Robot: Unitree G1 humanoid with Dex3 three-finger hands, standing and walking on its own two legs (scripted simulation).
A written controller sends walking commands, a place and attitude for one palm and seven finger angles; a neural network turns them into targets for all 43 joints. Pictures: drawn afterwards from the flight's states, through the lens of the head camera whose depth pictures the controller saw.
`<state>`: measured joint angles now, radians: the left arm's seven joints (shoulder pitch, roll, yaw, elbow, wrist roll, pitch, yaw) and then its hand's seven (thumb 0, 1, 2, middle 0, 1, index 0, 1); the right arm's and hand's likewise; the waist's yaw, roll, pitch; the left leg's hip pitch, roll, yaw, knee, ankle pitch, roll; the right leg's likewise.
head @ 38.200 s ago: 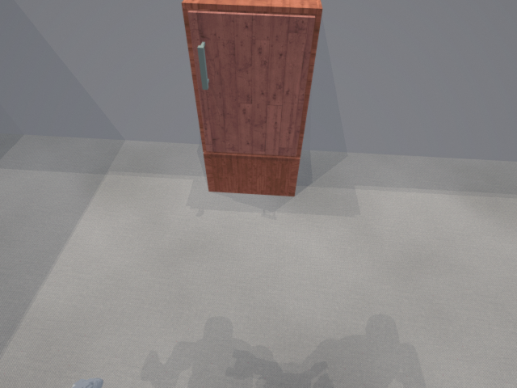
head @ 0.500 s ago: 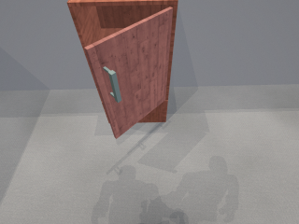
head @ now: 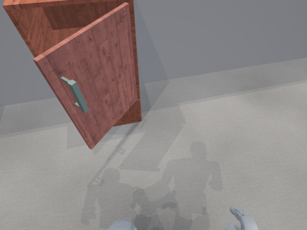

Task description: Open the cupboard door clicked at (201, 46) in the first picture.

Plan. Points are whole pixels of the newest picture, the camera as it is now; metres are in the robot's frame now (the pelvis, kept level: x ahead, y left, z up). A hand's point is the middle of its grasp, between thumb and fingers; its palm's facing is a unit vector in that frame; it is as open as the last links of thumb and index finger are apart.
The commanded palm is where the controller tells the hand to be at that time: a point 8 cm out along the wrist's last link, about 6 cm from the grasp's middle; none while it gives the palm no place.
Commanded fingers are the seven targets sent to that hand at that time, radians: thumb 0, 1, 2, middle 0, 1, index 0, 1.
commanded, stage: walk to a spot facing it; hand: left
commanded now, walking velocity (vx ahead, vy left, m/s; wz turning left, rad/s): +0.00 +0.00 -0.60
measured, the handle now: (75, 95) +0.52 +0.35 -0.05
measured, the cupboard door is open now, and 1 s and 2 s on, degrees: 44 44 44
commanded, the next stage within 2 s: none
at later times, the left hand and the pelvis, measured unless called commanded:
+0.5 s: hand (107, 198) +0.21 +0.17 -0.17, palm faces -0.34 -0.90 -0.28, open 7.4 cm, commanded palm none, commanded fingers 0.00 0.90 0.90 -0.20 -0.30 -0.20 -0.30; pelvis +0.01 +0.01 -0.02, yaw -19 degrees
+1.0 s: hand (134, 186) +0.25 +0.09 -0.17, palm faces -0.62 -0.76 -0.19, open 7.4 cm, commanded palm none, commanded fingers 0.00 0.90 0.90 -0.20 -0.30 -0.20 -0.30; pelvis +0.05 +0.00 -0.01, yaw -38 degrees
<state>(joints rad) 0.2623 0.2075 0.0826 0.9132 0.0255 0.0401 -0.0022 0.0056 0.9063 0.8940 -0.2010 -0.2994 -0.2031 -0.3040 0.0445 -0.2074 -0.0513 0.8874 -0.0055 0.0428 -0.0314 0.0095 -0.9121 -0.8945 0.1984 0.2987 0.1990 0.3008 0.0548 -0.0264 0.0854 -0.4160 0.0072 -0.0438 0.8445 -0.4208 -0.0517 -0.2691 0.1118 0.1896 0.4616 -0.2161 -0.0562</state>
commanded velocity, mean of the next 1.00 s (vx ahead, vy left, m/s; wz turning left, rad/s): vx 0.05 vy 0.00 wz -0.60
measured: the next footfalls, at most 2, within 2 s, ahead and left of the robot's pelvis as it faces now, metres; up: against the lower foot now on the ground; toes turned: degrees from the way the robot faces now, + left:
left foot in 0.08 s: +0.05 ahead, +0.15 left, +0.00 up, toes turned -6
right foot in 0.42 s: +0.02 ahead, -0.13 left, +0.00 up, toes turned -20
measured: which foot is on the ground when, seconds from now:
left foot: up 0.00-0.06, down 0.08-0.42, up 0.44-0.68, down 0.70-1.00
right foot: down 0.00-0.08, up 0.10-0.40, down 0.42-0.70, up 0.72-1.00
